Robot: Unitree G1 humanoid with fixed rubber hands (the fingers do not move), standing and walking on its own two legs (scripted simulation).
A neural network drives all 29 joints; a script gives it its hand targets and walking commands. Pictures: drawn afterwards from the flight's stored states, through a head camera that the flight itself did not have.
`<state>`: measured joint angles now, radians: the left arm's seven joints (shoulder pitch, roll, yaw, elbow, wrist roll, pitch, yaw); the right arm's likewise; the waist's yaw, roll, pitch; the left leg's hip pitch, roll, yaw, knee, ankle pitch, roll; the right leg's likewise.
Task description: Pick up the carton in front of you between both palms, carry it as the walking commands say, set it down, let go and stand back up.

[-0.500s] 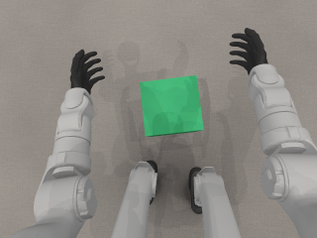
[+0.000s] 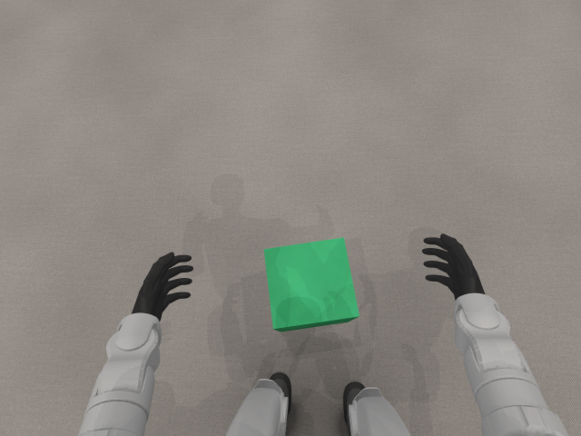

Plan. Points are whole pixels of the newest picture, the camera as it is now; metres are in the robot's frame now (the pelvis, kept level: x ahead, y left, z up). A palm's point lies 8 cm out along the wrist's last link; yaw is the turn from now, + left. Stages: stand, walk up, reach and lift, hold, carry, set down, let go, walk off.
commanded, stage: let go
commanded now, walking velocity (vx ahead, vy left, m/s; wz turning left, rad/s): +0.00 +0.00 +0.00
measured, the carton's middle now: (309, 288) +0.39 +0.02 -0.60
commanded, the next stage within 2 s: stand in 0.84 s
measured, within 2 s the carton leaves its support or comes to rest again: neither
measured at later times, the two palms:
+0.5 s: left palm (131, 394) +0.19 +0.21 -0.02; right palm (568, 404) +0.20 -0.25 -0.02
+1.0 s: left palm (90, 404) +0.17 +0.27 -0.03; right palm out of the picture +0.17 -0.27 -0.03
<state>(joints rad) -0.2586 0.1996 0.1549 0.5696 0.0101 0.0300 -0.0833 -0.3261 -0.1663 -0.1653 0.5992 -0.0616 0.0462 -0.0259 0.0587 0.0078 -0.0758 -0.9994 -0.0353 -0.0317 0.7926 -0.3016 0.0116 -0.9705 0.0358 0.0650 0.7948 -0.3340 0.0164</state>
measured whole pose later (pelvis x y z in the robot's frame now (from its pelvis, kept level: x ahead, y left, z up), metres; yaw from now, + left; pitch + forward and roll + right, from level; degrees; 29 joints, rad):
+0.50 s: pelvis +0.03 -0.02 +0.05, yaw +1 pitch +0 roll +0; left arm 0.23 0.22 0.04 0.44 0.00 0.07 -0.08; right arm 0.23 -0.21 -0.05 0.45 -0.01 0.07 0.06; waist 0.00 -0.01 0.04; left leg -0.18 -0.02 -0.06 0.42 -0.24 -0.01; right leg -0.15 0.03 0.04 0.43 -0.28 -0.02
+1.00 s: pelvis +0.03 -0.01 +0.04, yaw +1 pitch -1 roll +0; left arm 0.20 0.31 0.04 0.57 0.04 0.07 0.01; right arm 0.21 -0.28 -0.05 0.64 -0.05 0.04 -0.01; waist 0.01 -0.02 0.02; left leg -0.20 -0.03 -0.04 0.53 -0.30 0.01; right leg -0.16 0.02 0.05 0.51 -0.32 0.00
